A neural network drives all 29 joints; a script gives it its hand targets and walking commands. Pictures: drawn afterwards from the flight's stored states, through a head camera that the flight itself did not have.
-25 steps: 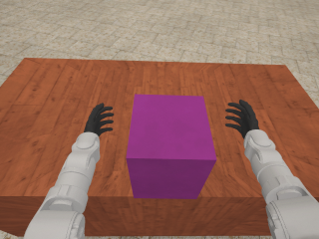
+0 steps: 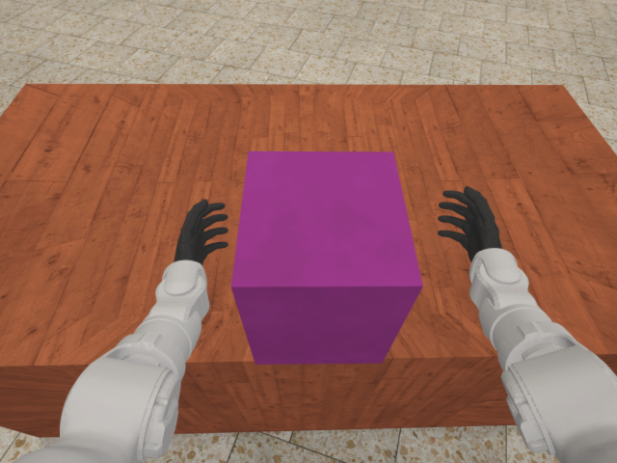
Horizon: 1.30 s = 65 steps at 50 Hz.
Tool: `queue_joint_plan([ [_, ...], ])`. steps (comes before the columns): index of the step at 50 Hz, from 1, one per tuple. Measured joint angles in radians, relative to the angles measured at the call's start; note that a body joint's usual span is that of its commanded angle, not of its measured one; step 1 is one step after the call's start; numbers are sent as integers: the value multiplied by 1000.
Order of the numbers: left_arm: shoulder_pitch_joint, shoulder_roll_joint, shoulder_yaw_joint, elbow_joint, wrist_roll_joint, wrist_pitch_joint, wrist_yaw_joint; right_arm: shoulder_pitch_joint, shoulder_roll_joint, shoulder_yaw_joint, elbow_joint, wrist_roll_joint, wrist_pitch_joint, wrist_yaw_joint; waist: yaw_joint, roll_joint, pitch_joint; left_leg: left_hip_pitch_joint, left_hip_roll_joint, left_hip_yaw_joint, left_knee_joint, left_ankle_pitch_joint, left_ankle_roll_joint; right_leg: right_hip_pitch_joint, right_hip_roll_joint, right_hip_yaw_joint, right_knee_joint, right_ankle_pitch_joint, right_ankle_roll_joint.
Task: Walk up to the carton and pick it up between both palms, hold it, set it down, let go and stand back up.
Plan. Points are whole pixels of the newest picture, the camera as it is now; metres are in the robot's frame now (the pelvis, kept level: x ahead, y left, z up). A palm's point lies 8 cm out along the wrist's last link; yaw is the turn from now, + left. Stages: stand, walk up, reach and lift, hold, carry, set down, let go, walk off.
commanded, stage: reach and lift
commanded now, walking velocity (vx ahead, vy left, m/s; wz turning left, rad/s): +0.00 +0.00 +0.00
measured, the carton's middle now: (320, 264) +0.42 +0.02 +0.00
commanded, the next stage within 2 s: none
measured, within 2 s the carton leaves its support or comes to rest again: neither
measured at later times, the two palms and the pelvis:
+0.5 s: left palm (217, 250) +0.40 +0.17 +0.04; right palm (434, 245) +0.43 -0.13 +0.05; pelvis -0.01 +0.00 +0.00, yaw +0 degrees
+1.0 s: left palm (218, 246) +0.40 +0.16 +0.05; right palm (435, 245) +0.43 -0.13 +0.05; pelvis -0.01 +0.01 -0.01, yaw +1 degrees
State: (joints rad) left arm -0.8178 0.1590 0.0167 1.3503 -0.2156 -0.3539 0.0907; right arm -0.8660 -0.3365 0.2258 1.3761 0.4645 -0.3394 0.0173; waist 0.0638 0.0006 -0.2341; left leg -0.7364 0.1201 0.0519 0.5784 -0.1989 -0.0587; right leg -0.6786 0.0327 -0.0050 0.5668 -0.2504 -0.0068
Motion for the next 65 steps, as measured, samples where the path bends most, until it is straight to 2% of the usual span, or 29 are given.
queue_joint_plan([
  [8, 1, -9, 12, -57, 5, -14, 7, -20, 31, -47, -33, -50, -2, -15, 9, 35, -48, -70, -2, -6, 25, -1, 3, -66, -2, -4, 21, 0, 2],
  [15, -51, -56, 64, -4, 55, -33, -5, -38, 83, -112, 2, -145, 1, -44, -2, 39, -40, -32, -9, -1, 20, -2, 9, -35, -9, 0, 29, -8, 5],
  [23, -88, -99, 144, 35, 135, -39, 50, -58, 161, -194, 19, -238, 7, -82, -7, 6, 7, -7, -11, -1, 12, 7, 9, -14, -11, 0, 31, -4, 2],
  [30, -54, -118, 128, 10, 152, 5, 92, -62, 185, -256, 3, -266, 13, -122, -15, 6, 2, -34, -5, -12, 24, 6, 7, -23, -5, -10, 13, 9, 2],
  [36, -33, -125, 116, -34, 153, 29, 122, -71, 159, -256, -1, -251, 32, -122, -20, 17, -16, -33, -1, -10, 37, -5, 10, -14, 0, -6, 4, 12, 5],
  [47, -80, -118, 98, 20, 129, 17, 108, -84, 153, -216, 47, -217, 71, -97, -13, 14, -13, -16, -8, -7, 52, -16, 14, -8, -8, -3, 41, -12, 5],
  [53, -85, -120, 113, 11, 139, -7, 102, -75, 194, -300, 34, -286, 45, -129, -23, 27, -11, -50, -11, -26, 62, -12, 12, -31, -10, -21, 45, -12, 6],
  [65, -48, -149, 220, -58, 267, 10, 102, -33, 217, -428, -14, -426, 27, -133, -40, 25, 13, -8, -15, -22, 22, 2, 16, 17, -12, -18, -9, 11, 11],
])
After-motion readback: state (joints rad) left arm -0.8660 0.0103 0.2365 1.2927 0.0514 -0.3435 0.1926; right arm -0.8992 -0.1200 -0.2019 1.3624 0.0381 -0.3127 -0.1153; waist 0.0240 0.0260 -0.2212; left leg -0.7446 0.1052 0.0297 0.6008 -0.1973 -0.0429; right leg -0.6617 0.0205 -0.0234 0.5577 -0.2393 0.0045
